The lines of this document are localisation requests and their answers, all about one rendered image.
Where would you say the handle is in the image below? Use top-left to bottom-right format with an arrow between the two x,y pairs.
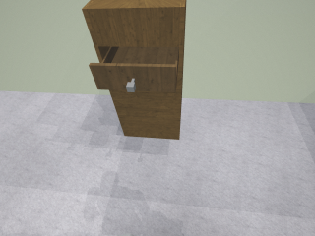
126,78 -> 136,92

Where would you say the drawer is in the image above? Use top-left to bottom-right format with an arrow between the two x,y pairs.
89,46 -> 179,92

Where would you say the cabinet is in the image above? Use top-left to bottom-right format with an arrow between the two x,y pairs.
82,0 -> 187,140

